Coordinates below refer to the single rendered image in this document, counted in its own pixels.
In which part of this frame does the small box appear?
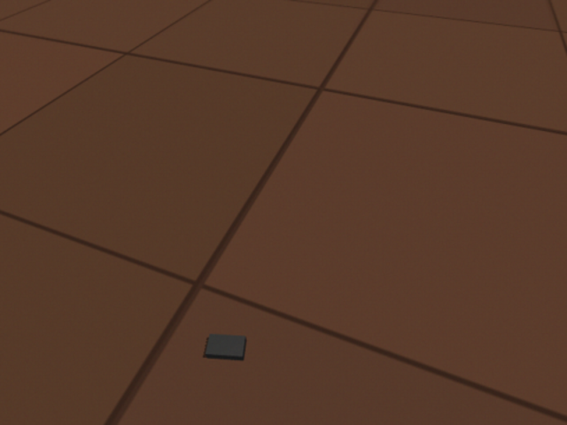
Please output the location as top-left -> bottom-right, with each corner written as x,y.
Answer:
206,334 -> 246,360

